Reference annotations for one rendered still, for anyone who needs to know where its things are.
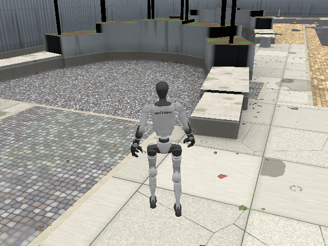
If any right robot hand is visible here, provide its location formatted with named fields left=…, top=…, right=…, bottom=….
left=183, top=138, right=195, bottom=147

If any robot left forearm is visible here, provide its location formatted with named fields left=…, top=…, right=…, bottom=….
left=132, top=125, right=143, bottom=147

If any left robot upper arm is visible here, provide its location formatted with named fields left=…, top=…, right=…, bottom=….
left=138, top=104, right=152, bottom=133

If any humanoid robot torso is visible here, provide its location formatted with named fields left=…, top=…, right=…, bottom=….
left=151, top=102, right=175, bottom=154

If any left robot thigh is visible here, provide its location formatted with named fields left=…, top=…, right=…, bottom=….
left=147, top=143, right=157, bottom=177

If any robot right forearm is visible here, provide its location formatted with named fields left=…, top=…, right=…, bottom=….
left=184, top=122, right=194, bottom=140

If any left robot hand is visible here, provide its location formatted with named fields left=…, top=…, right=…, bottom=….
left=131, top=145, right=142, bottom=157

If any right robot upper arm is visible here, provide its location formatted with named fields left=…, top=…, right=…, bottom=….
left=173, top=103, right=189, bottom=130

